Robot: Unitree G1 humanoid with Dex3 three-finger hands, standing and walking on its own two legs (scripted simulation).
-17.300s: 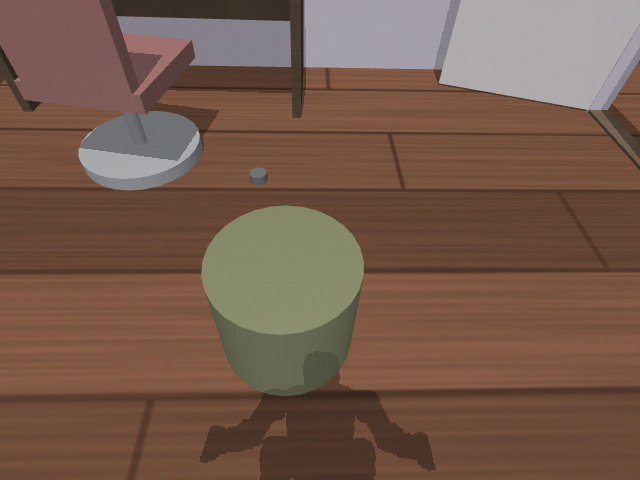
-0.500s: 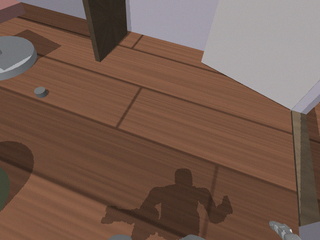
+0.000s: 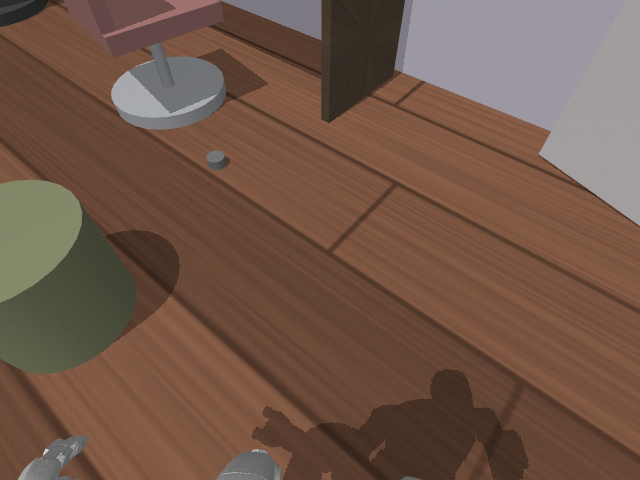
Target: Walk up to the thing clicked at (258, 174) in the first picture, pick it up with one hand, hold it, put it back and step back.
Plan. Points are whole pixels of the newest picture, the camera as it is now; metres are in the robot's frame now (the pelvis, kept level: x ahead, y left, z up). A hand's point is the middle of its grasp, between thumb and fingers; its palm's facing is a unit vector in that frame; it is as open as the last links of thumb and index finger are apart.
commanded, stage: walk up
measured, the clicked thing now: (216, 160) +1.42 +0.54 -0.73
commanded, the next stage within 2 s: stand in 1.12 s
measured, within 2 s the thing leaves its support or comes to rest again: neither
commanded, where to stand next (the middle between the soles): +0.08 +0.02 m, yaw +12 degrees
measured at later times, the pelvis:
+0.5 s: pelvis +0.01 +0.01 -0.01, yaw +12 degrees
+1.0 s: pelvis +0.02 -0.01 +0.02, yaw +15 degrees
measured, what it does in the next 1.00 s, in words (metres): steps on the spot, turning left: left foot, then right foot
